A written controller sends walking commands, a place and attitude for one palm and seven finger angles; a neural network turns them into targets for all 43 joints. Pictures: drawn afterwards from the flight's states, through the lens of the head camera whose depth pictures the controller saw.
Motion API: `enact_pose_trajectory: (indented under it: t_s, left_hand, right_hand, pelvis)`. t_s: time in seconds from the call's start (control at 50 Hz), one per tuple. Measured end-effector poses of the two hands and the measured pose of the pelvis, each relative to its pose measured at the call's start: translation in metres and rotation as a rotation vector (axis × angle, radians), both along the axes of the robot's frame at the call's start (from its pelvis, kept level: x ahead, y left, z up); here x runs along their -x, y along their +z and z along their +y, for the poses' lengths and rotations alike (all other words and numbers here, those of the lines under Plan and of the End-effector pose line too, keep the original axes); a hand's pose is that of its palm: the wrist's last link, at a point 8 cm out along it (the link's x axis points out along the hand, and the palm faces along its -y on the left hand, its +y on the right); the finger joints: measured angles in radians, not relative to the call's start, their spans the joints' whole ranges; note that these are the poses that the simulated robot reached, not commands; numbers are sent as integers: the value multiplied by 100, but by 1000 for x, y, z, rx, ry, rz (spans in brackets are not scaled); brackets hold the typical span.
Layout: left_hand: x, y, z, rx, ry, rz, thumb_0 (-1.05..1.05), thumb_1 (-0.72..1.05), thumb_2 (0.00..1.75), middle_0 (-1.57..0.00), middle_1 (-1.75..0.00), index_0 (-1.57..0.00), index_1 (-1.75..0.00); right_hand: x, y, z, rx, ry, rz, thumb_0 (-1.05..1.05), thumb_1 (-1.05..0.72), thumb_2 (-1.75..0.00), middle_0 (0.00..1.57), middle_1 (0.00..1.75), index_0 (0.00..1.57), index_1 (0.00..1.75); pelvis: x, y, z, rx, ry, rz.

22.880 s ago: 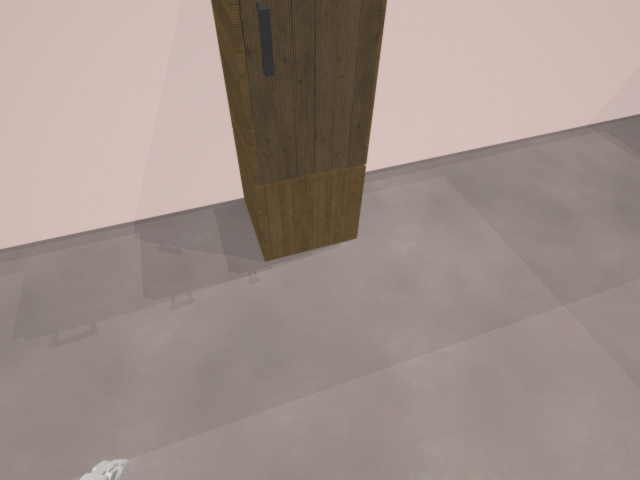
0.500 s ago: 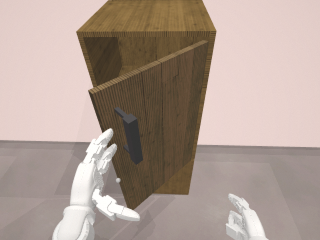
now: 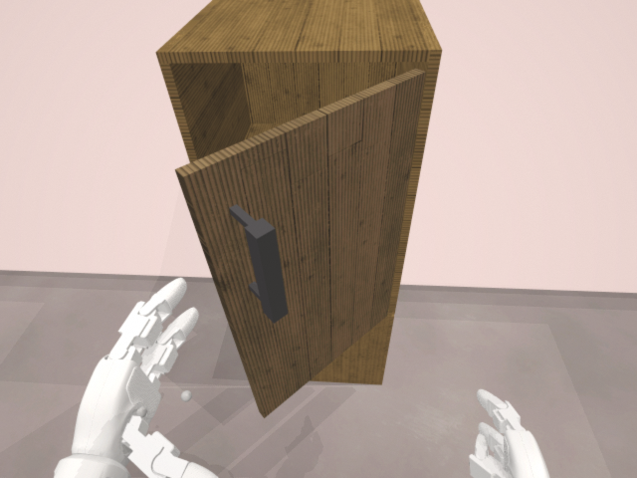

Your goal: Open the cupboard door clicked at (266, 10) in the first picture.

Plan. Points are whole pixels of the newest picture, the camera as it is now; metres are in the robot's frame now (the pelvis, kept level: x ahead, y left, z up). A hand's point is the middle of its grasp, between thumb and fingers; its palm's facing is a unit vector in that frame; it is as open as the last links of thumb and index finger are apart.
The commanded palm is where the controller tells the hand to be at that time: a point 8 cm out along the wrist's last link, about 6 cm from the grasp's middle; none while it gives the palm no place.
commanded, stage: draw the hand back to the body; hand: left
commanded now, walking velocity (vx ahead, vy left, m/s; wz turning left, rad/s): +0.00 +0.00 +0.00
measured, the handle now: (258, 265) +0.33 +0.11 +0.13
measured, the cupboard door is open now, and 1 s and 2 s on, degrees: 45 45 45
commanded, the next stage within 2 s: step back with the hand held close in 1.52 s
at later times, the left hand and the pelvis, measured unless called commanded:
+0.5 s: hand (109, 380) +0.17 +0.21 +0.15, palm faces +0.10 -0.98 -0.15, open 16.0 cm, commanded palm +0.14 +0.26 +0.16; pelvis -0.02 +0.03 +0.01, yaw +0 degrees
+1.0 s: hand (61, 326) +0.21 +0.27 +0.17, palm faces +0.37 -0.85 -0.37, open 10.8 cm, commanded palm +0.16 +0.31 +0.19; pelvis +0.01 +0.03 +0.03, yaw -2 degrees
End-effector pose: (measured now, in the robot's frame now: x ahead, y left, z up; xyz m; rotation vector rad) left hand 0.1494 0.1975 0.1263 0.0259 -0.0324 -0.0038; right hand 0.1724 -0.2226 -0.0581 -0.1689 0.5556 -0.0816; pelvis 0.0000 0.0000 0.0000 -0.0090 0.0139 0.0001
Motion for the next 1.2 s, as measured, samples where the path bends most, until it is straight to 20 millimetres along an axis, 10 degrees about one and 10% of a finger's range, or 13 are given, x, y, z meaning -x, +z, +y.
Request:
enact_pose_trajectory:
  t_s: [0.5, 1.2]
  left_hand:
    - [4, 26, 65, -122, 107, -21, -1, -44, 33, -15, -30, -16, -30]
    - [-28, 67, 121, -418, 444, -87, 1, 69, 82, -20, -30, -20, -30]
  right_hand:
    - [9, 17, 39, 17, 21, -59, 1, -90, -90, 20, 30, 20, 30]
    - [-18, 9, 23, 43, -15, 129, 1, -90, -90, 20, 30, 20, 30]
  pelvis:
    - [15, 8, 25, 19, -8, -52]
    - [-21, 27, 23, -2, -36, -70]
